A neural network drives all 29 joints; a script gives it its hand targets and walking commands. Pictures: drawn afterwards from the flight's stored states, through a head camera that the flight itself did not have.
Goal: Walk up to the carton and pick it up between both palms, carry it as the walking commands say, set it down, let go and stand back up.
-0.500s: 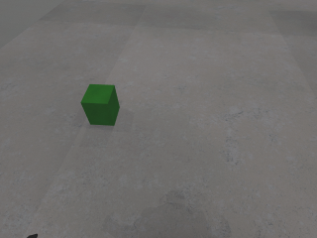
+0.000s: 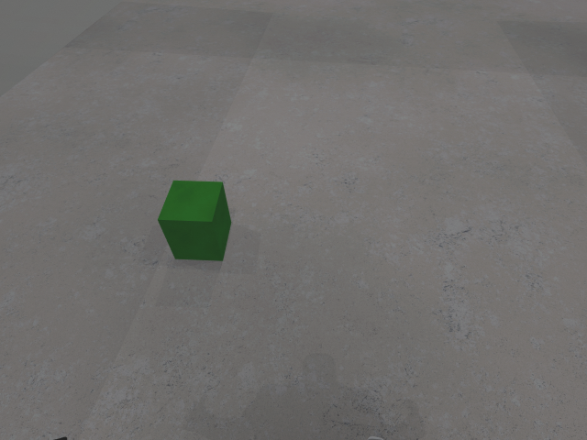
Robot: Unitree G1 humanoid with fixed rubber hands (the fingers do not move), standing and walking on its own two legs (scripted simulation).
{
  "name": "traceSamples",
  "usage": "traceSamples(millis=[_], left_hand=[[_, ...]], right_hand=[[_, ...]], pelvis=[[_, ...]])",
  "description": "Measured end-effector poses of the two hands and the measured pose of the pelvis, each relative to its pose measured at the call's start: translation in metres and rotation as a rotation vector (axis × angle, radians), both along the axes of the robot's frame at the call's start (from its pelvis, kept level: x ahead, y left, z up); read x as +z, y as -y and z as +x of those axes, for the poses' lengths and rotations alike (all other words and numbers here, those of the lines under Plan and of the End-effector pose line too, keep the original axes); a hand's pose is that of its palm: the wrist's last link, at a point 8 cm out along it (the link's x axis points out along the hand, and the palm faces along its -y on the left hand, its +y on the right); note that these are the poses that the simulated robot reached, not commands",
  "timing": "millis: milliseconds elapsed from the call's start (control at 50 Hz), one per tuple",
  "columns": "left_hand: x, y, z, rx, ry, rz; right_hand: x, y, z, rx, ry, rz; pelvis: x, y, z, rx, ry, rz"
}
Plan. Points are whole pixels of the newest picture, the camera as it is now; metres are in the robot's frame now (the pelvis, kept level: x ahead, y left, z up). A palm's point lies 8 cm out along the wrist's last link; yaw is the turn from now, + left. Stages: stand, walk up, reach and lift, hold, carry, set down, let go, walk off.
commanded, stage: walk up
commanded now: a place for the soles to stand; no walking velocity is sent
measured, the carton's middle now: (198, 221) +1.00 +0.43 -0.63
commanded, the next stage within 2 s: none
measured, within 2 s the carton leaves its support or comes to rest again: neither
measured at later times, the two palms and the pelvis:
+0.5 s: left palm out of the picture +0.18 +0.45 -0.08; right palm (456, 407) +0.21 -0.22 -0.09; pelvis +0.12 +0.11 -0.01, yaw +0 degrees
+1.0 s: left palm out of the picture +0.26 +0.55 -0.10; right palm (380, 340) +0.31 -0.13 -0.11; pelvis +0.22 +0.20 -0.02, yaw +1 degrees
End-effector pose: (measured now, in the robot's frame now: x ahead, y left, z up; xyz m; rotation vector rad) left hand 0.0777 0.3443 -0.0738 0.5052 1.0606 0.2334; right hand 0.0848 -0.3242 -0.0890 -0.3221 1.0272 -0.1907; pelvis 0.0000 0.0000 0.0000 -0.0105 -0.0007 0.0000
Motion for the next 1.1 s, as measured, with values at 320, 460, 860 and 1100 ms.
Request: traceSamples(millis=[320, 460, 860, 1100], left_hand=[[-0.027, -0.077, 0.017, 0.074, -0.079, 0.006], [-0.013, -0.104, 0.087, 0.034, -0.031, 0.005], [-0.012, -0.166, 0.131, 0.063, -0.099, 0.037], [-0.008, -0.217, 0.226, 0.024, -0.037, 0.048]], right_hand=[[-0.013, -0.074, 0.105, 0.052, 0.027, -0.006], [-0.003, -0.1, 0.117, 0.009, 0.015, -0.018], [-0.012, -0.162, 0.206, 0.035, -0.024, 0.009], [-0.016, -0.208, 0.237, -0.016, -0.032, -0.002]], pelvis=[[-0.021, -0.071, 0.076, 0.05, -0.008, -0.041], [-0.008, -0.101, 0.108, 0.013, 0.02, -0.014], [-0.011, -0.158, 0.189, 0.033, -0.017, -0.026], [-0.012, -0.21, 0.244, -0.003, 0.018, -0.003]])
